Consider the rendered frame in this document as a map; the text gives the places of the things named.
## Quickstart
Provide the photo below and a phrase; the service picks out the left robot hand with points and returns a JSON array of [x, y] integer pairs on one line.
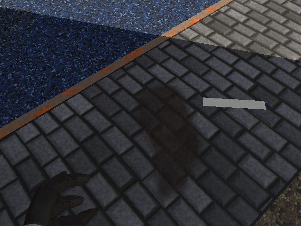
[[47, 203]]

